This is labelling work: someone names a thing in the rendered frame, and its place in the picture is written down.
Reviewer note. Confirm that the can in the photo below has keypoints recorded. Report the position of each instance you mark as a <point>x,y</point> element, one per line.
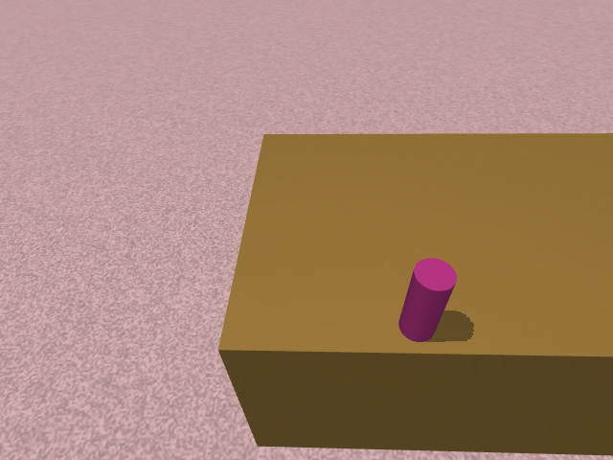
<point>430,287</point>

